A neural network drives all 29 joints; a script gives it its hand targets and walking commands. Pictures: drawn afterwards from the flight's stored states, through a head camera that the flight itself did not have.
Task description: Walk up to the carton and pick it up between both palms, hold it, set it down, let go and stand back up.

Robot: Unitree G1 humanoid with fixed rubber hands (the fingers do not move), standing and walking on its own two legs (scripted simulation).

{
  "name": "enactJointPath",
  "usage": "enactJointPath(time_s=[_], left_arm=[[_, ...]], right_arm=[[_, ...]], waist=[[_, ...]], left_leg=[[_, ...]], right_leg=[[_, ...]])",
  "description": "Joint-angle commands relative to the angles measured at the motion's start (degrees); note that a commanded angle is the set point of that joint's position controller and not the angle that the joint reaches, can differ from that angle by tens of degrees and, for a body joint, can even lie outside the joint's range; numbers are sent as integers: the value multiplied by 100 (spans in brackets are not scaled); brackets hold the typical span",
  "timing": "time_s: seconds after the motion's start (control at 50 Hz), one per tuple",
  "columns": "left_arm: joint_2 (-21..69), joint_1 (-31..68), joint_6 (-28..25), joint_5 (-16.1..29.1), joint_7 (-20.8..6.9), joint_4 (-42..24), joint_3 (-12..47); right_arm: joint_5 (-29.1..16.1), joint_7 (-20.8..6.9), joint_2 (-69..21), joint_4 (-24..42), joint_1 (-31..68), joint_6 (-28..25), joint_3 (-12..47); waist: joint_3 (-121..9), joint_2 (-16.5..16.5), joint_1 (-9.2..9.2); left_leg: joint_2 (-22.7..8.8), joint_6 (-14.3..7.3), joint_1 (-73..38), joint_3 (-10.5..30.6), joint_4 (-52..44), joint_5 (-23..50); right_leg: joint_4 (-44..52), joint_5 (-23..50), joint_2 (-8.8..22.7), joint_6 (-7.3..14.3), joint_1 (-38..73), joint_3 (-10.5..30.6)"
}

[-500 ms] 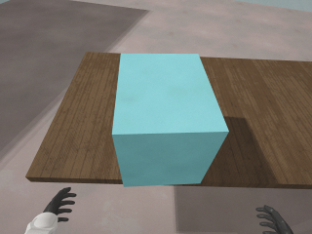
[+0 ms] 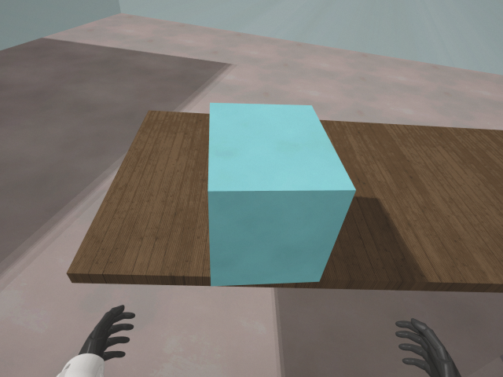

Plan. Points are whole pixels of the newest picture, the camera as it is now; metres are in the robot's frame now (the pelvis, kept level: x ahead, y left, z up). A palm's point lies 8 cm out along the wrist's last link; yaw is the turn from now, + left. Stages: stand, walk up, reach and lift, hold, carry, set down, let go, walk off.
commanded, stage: reach and lift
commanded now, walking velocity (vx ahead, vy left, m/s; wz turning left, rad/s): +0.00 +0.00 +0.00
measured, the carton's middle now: (263, 191) +0.55 -0.02 +0.01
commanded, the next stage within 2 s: none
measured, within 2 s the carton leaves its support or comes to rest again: neither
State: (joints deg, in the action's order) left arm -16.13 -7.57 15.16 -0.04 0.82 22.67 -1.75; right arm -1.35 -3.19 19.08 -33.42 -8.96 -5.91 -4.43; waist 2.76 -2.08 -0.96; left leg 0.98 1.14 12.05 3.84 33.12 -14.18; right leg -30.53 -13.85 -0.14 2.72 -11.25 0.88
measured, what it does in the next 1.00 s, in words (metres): steps on the spot: right foot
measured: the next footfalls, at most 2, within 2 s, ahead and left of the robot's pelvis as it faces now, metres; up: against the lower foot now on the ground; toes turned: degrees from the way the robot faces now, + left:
right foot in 0.22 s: +0.00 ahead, -0.09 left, +0.00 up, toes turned -4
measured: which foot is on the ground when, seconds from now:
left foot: down 0.00-1.00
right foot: down 0.00-0.06, up 0.08-0.20, down 0.22-1.00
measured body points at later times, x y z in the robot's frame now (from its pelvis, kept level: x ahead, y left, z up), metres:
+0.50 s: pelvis -0.02 +0.01 +0.01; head -0.05 +0.03 +0.45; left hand +0.22 +0.21 -0.01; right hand +0.14 -0.27 +0.01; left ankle +0.05 +0.11 -0.73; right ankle -0.05 -0.09 -0.73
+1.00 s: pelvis +0.00 +0.01 +0.01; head -0.01 +0.03 +0.45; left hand +0.26 +0.20 -0.01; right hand +0.19 -0.26 +0.02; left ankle +0.05 +0.11 -0.73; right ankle -0.05 -0.09 -0.73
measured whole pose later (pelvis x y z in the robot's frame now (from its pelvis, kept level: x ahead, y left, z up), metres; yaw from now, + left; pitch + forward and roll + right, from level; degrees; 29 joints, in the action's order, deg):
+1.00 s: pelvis +0.00 +0.01 +0.01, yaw -5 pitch -5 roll +0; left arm -11.5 -9.5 -10.5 4.4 6.9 21.7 1.4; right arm -11.0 -6.4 16.4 -20.5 -13.6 -13.5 -1.2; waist 1.8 -2.9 -1.1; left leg 0.4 -0.4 10.7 -1.3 27.4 -12.0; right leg -27.0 -18.9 -1.9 1.7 -3.4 0.8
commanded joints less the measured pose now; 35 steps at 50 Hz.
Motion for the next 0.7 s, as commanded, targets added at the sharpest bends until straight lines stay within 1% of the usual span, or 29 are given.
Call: enactJointPath(time_s=[0.0, 0.02, 0.04, 0.06, 0.08, 0.1, 0.12, 0.14, 0.16, 0.18, 0.22, 0.24, 0.28, 0.3, 0.32, 0.36, 0.38, 0.4, 0.42, 0.44, 0.46, 0.52, 0.54, 0.56, 0.58, 0.62, 0.64, 0.66, 0.68], left_arm=[[-62, 888, -512, 156, 477, -1425, 241], [243, 807, -691, -30, 552, -1244, 455], [296, 724, -731, -11, 567, -982, 486], [495, 749, -810, 125, 590, -1066, 737], [533, 561, -823, -7, 615, -1142, 814], [482, 770, -832, 152, 589, -945, 865], [381, 662, -896, 55, 607, -974, 677], [376, 628, -908, 222, 609, -801, 624], [243, 557, -969, 401, 597, -1176, 541], [97, 468, -958, 457, 555, -1051, 322], [-34, 50, -1131, 383, 436, -843, -26], [32, -180, -1303, 340, 352, -780, -120], [-182, 236, -1619, 508, 189, -442, -367], [-82, 12, -1791, 570, 209, -587, -272], [-193, -107, -1951, 567, 177, -522, -397], [-45, -201, -2198, 603, 243, -658, -183], [17, -108, -2346, 692, 264, -561, -65], [-24, 2, -2406, 757, 244, -696, -55], [18, -1, -2479, 706, 288, -409, 18], [82, -181, -2520, 775, 297, -436, 115], [-3, -19, -2529, 740, 278, -493, 5], [-138, 590, -2576, 840, 264, -324, 100], [8, 345, -2605, 780, 305, -400, 142], [-108, 603, -2623, 922, 265, -382, 135], [-5, 310, -2714, 958, 356, -859, 312], [28, 188, -2825, 957, 446, -1088, 374], [125, 170, -2888, 974, 531, -1254, 553], [153, 458, -2924, 965, 510, -1059, 609], [326, -155, -2992, 952, 566, -1314, 712]], right_arm=[[-406, -284, 925, 968, 641, 22, -958], [-451, -381, 1337, 806, 624, -12, -1053], [-527, -422, 1449, 792, 821, -69, -1129], [-555, -456, 1381, 732, 843, -113, -1121], [-575, -534, 1251, 735, 774, -165, -1075], [-681, -529, 1138, 850, 1039, -151, -1017], [-695, -512, 1115, 1010, 940, -205, -946], [-696, -528, 881, 945, 784, -188, -897], [-802, -515, 727, 967, 633, -237, -802], [-855, -480, 486, 1027, 408, -230, -632], [-865, -371, 349, 1223, 9, -312, -259], [-930, -367, 328, 1105, -207, -394, -126], [-952, -268, 173, 1405, 157, -530, 119], [-971, -243, 255, 1679, 68, -671, 85], [-915, -150, 139, 1907, -94, -769, 150], [-1061, -154, 36, 1965, -144, -948, 339], [-1124, -154, -9, 2016, -130, -1040, 372], [-1183, -122, -69, 2061, -97, -1046, 495], [-1116, -148, 23, 1953, -35, -1098, 481], [-1228, -191, 9, 1848, -125, -1058, 482], [-1322, -171, -67, 1842, -195, -1006, 633], [-1272, -98, -62, 1761, 317, -887, 467], [-1263, -122, -139, 1707, 144, -885, 477], [-1327, -103, -39, 1832, 371, -893, 470], [-1270, -108, 63, 1988, 217, -963, 340], [-1392, -188, 148, 1993, 196, -1079, 300], [-1381, -231, 185, 1861, 122, -1158, 278], [-1436, -258, 58, 1879, 461, -1172, 392], [-1472, -351, 221, 1734, -206, -1213, 280]], waist=[[75, 1427, -53], [-193, 1954, -67], [-148, 1640, -50], [-263, 1550, -68], [-315, 1551, -50], [-267, 1313, -104], [-170, 1205, 7], [58, 875, -16], [122, 568, 121], [231, -36, 159], [22, -412, 281], [-325, -491, 240], [-604, -986, 280], [-490, -864, 297], [-580, -1007, 364], [-468, -685, 466], [-292, -654, 453], [-333, -751, 442], [-257, -647, 421], [-53, -582, 427], [-59, -503, 408], [-180, -625, 210], [-224, -561, 291], [-212, -673, 238], [-244, -393, 222], [-326, -199, 299], [-305, -53, 220], [-413, -174, 287], [-361, -243, 109]], left_leg=[[-1246, -409, 1211, 472, -2704, -3741], [-1494, -431, 1967, 667, -3112, -3767], [-1413, -439, 2204, 627, -3071, -3573], [-1358, -400, 2238, 631, -3027, -3608], [-1310, -363, 2102, 666, -3031, -3630], [-1178, -439, 2036, 492, -3010, -3858], [-1062, -504, 2068, 371, -2936, -3685], [-875, -402, 1595, 151, -2729, -2911], [-600, -214, 716, -141, -2353, -1870], [-285, -88, -160, -377, -1967, -705], [-106, -142, -763, -543, -1578, 698], [-98, -167, -1210, -457, -1419, 1412], [-84, -283, -1278, -569, -1339, 865], [-103, -252, -1417, -609, -1346, 754], [-86, -300, -1296, -618, -1316, 594], [-68, -244, -1759, -563, -1182, 446], [-102, -247, -1586, -523, -1233, 333], [-25, -216, -1806, -554, -970, 349], [-47, -177, -1788, -518, -1035, 202], [-103, -186, -1842, -509, -1174, 121], [-42, -184, -1767, -541, -1098, 146], [-62, -187, -1873, -473, -1042, -171], [-172, -195, -1878, -432, -1208, -25], [-99, -190, -1761, -446, -1115, -135], [-170, -119, -1737, -384, -1277, 150], [-197, -89, -1634, -437, -1335, 228], [-211, -51, -1495, -376, -1331, 286], [-187, -95, -1602, -388, -1270, 118], [-239, -41, -1844, -215, -1291, 100]], right_leg=[[50, -210, -628, -229, 1384, -706], [-345, 623, -845, -291, 2566, -768], [-377, 768, -834, -345, 2857, -698], [-227, 761, -787, -332, 2969, -575], [-201, 822, -724, -375, 2883, -499], [46, 562, -608, -326, 2696, -406], [127, 476, -622, -329, 2736, -367], [448, 310, -456, -215, 2122, -252], [936, 92, -163, -172, 1290, -81], [1388, -117, 92, -77, 416, 39], [1491, 568, 83, -94, 190, 149], [1390, 1189, 38, -110, 223, 89], [1452, 1053, 93, -313, 28, 193], [1571, 729, 136, -334, -284, 219], [1572, 664, 234, -337, -130, 360], [1691, -19, 339, -175, -811, 418], [1686, -169, 269, -157, -863, 376], [1806, -587, 452, -34, -1249, 498], [1722, -554, 373, 11, -1346, 381], [1736, -638, 303, -48, -1393, 336], [1826, -777, 408, -32, -1275, 471], [1860, -1243, 474, 11, -1461, 440], [1838, -960, 386, -39, -1273, 340], [1852, -1037, 414, 13, -1384, 362], [1755, -784, 293, -91, -1264, 262], [1645, -613, 227, -120, -1075, 227], [1565, -483, 186, -63, -1023, 156], [1528, -523, 229, -62, -1195, 160], [1534, -414, 204, -9, -1264, 108]])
